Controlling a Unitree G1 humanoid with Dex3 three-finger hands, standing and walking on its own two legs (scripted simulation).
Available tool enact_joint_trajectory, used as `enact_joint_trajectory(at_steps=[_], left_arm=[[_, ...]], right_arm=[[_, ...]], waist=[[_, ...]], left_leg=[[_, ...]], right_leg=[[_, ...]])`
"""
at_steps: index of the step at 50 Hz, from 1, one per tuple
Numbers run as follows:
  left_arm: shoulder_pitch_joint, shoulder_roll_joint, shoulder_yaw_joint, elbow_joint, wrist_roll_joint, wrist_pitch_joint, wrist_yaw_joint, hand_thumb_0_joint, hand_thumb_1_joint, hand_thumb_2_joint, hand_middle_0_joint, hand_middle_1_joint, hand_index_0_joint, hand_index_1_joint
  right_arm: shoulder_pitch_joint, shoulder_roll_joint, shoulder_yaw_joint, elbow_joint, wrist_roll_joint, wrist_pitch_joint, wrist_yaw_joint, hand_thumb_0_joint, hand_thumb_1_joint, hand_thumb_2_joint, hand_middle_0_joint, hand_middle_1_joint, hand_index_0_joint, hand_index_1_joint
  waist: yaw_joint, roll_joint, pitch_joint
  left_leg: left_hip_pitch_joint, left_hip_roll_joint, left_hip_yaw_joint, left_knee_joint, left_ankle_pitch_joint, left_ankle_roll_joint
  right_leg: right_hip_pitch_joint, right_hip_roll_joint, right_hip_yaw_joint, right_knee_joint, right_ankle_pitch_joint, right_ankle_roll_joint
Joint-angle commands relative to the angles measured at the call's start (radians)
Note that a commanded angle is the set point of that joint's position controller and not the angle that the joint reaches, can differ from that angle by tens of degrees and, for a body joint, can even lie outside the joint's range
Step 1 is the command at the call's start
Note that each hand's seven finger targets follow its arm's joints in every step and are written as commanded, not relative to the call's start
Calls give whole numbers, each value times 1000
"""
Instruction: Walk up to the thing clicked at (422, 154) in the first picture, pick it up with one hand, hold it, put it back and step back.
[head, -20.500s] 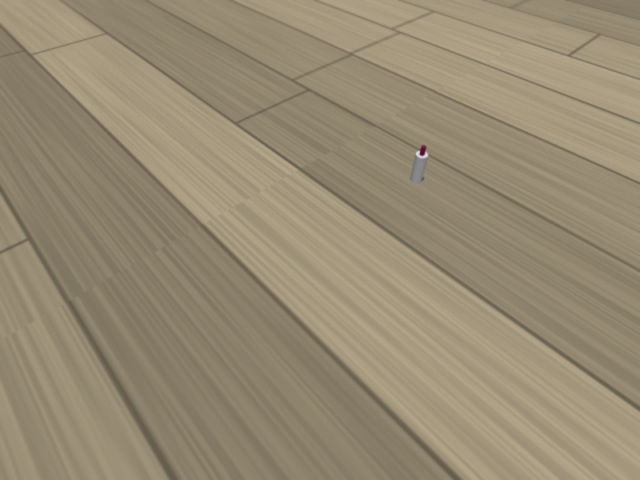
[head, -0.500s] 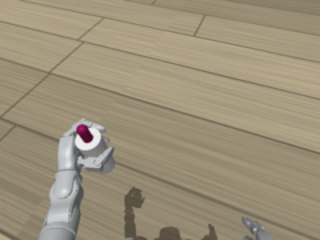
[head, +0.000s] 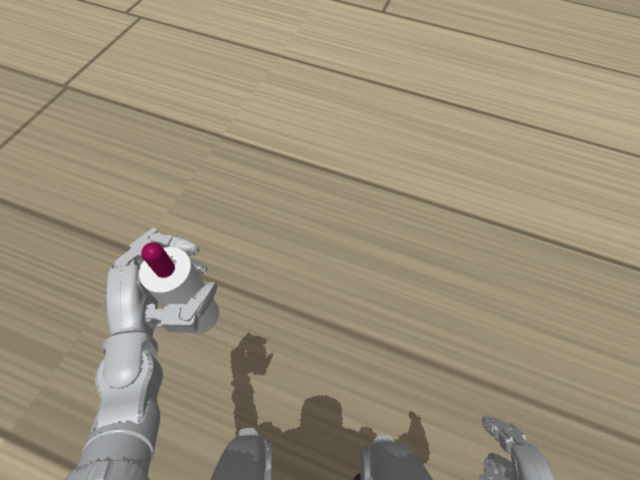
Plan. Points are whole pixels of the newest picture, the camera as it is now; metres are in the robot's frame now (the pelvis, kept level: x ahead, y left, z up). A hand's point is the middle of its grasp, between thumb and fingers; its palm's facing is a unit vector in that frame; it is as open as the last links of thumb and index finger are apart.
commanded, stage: crouch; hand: left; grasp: from the side
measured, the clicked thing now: (178, 287) +0.35 +0.18 -0.01
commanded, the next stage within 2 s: lower in 1.50 s
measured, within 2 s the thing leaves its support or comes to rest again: neither
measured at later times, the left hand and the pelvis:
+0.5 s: hand (205, 326) +0.38 +0.20 -0.25, palm faces +0.18 -0.98 -0.03, open 7.9 cm; pelvis -0.05 +0.00 -0.21, yaw -3 degrees
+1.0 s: hand (216, 339) +0.40 +0.22 -0.41, palm faces +0.17 -0.98 -0.02, open 7.9 cm; pelvis -0.08 +0.01 -0.36, yaw -6 degrees
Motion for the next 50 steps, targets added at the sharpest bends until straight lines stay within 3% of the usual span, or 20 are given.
enact_joint_trajectory(at_steps=[1, 6, 7, 11, 17, 18, 22, 25, 26, 27, 29, 32, 34, 36, 40, 41, 43, 45, 47, 50], left_arm=[[-322, 142, 47, -121, -8, -180, -26, 0, 211, 1183, -1281, -1352, -1287, -1356], [-376, 205, 122, -35, -22, -256, -36, 0, 205, 1200, -1278, -1347, -1279, -1357], [-394, 193, 100, -24, -21, -265, -44, 0, 203, 1201, -1272, -1344, -1274, -1353], [-408, 229, 139, -7, -22, -282, -57, 0, 241, 1242, -1270, -1356, -1268, -1369], [-541, 280, 175, 38, -10, -296, -73, 0, 290, 1289, -1290, -1393, -1290, -1405], [-550, 299, 204, 47, -10, -302, -70, 0, 306, 1292, -1284, -1392, -1285, -1403], [-627, 315, 208, 112, -2, -311, -83, 0, 308, 1318, -1300, -1426, -1304, -1435], [-653, 362, 249, 185, 13, -321, -86, 0, 307, 1313, -1304, -1421, -1306, -1432], [-661, 363, 241, 198, 21, -321, -94, 0, 295, 1323, -1308, -1432, -1311, -1442], [-665, 401, 274, 196, 24, -326, -94, 0, 286, 1325, -1307, -1432, -1307, -1445], [-698, 401, 263, 206, 35, -328, -102, 0, 280, 1327, -1323, -1443, -1326, -1454], [-760, 435, 286, 215, 29, -329, -110, 0, 268, 1318, -1305, -1428, -1307, -1440], [-797, 511, 323, 204, 29, -331, -112, 0, 238, 1275, -1276, -1385, -1275, -1399], [-797, 505, 318, 246, 29, -325, -121, 0, 249, 1260, -1253, -1368, -1253, -1380], [-836, 547, 330, 240, 34, -316, -128, 0, 284, 1227, -1237, -1332, -1236, -1343], [-828, 526, 317, 257, 32, -312, -136, 0, 284, 1231, -1224, -1324, -1223, -1336], [-786, 558, 353, 278, 29, -304, -137, 0, 268, 1209, -1219, -1313, -1220, -1322], [-792, 557, 359, 287, 27, -299, -140, 0, 284, 1222, -1226, -1322, -1228, -1331], [-776, 593, 390, 283, 25, -297, -137, 0, 273, 1205, -1207, -1303, -1209, -1311], [-787, 588, 380, 272, 29, -296, -139, 0, 292, 1223, -1211, -1315, -1215, -1322]], right_arm=[[34, -148, -47, -81, -12, -34, 12, 0, -905, -907, 198, 299, 199, 299], [28, -166, -40, -84, -21, -25, 24, 0, -899, -907, 198, 300, 199, 300], [29, -169, -39, -81, -23, -22, 26, 0, -901, -907, 198, 300, 199, 300], [29, -188, -43, -75, -32, -9, 35, 0, -905, -910, 198, 300, 199, 300], [41, -203, -42, -49, -45, 8, 41, 0, -910, -911, 198, 300, 199, 300], [43, -201, -38, -44, -48, 10, 43, 0, -911, -912, 198, 299, 199, 299], [33, -200, -28, -33, -61, 9, 48, 0, -914, -912, 199, 300, 199, 300], [31, -207, -21, -19, -73, 12, 51, 0, -915, -912, 199, 300, 199, 300], [30, -211, -16, -18, -76, 15, 53, 0, -914, -912, 199, 300, 199, 300], [31, -215, -13, -18, -78, 14, 55, 0, -916, -913, 199, 300, 199, 300], [22, -224, -10, -20, -81, 18, 57, 0, -917, -912, 199, 300, 199, 300], [21, -236, -3, -15, -82, 21, 58, 0, -918, -913, 199, 300, 199, 300], [17, -238, 8, -23, -84, 22, 54, 0, -919, -913, 199, 300, 199, 300], [9, -240, 14, -18, -85, 24, 51, 0, -917, -912, 199, 300, 200, 300], [28, -257, 29, -4, -94, 26, 48, 0, -916, -911, 199, 300, 200, 300], [23, -259, 32, -7, -95, 30, 49, 0, -915, -911, 199, 300, 200, 300], [26, -268, 40, -1, -99, 33, 48, 0, -916, -911, 199, 300, 200, 300], [29, -273, 50, 2, -104, 38, 50, 0, -915, -910, 199, 300, 200, 300], [28, -279, 57, 5, -108, 47, 49, 0, -914, -910, 199, 300, 200, 300], [17, -284, 69, 5, -118, 52, 52, 0, -909, -909, 199, 300, 200, 300]], waist=[[-17, 60, -449], [-5, 81, -554], [-14, 83, -577], [-1, 110, -680], [-43, 115, -725], [-40, 82, -735], [-58, 106, -735], [-55, 109, -731], [-62, 137, -728], [-48, 148, -746], [-55, 201, -717], [-79, 198, -712], [-76, 192, -740], [-87, 170, -705], [-98, 202, -725], [-106, 190, -715], [-92, 182, -705], [-106, 182, -682], [-95, 174, -674], [-114, 192, -637]], left_leg=[[99, -38, -19, 85, 239, 35], [-110, -37, -29, 262, 192, 37], [-135, -38, -30, 293, 182, 38], [-208, -33, -33, 406, 222, 37], [-350, -30, -50, 546, 155, 38], [-393, -29, -49, 576, 153, 42], [-512, -28, -41, 664, 51, 39], [-589, -27, -33, 736, 16, 38], [-588, -28, -40, 743, 9, 34], [-597, -28, -36, 760, 2, 32], [-611, -24, -45, 768, -59, 23], [-677, -25, -43, 822, -118, 25], [-744, -31, -21, 869, -142, 30], [-788, -31, -17, 900, -184, 33], [-816, -31, -21, 957, -171, 31], [-835, -32, -20, 977, -166, 34], [-871, -32, -22, 1001, -146, 35], [-892, -31, -28, 1034, -130, 36], [-918, -29, -29, 1055, -124, 36], [-950, -26, -39, 1076, -146, 35]], right_leg=[[-99, 29, 4, 63, 261, -30], [-269, 32, 12, 234, 205, -32], [-304, 36, 13, 267, 200, -32], [-404, 39, 14, 380, 215, -35], [-582, 47, -4, 530, 149, -42], [-577, 46, -2, 548, 154, -38], [-673, 46, 4, 623, 64, -39], [-744, 46, -5, 692, 27, -40], [-788, 48, -22, 729, 18, -47], [-806, 50, -27, 754, 7, -48], [-885, 49, -44, 807, -43, -54], [-928, 49, -54, 856, -74, -51], [-904, 50, -44, 868, -92, -46], [-934, 52, -47, 885, -129, -42], [-954, 54, -65, 943, -107, -42], [-962, 54, -65, 953, -102, -39], [-958, 56, -69, 979, -84, -38], [-975, 58, -76, 1003, -64, -37], [-971, 63, -77, 1018, -58, -35], [-999, 68, -88, 1041, -69, -35]])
